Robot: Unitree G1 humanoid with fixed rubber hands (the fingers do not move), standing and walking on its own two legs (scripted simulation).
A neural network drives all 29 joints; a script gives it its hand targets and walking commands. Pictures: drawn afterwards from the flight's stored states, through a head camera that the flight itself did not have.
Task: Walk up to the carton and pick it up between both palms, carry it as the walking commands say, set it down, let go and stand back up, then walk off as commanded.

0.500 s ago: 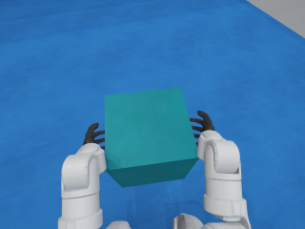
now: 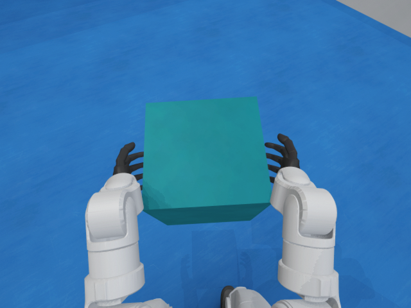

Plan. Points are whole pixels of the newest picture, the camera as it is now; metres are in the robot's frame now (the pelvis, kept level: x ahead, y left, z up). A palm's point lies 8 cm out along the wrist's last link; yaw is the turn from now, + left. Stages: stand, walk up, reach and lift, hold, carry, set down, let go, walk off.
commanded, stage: carry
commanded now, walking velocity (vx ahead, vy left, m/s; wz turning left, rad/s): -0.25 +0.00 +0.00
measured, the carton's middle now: (205, 170) +0.38 -0.03 +0.00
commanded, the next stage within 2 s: none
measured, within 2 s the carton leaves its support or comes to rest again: neither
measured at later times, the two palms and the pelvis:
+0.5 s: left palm out of the picture +0.09 +0.16 +0.06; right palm out of the picture +0.10 -0.12 +0.07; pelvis -0.21 +0.01 -0.01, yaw -2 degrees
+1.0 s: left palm out of the picture -0.16 +0.22 +0.05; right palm out of the picture -0.12 -0.06 +0.08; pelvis -0.42 +0.05 +0.00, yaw +1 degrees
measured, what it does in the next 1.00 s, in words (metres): walks backwards: left foot, then right foot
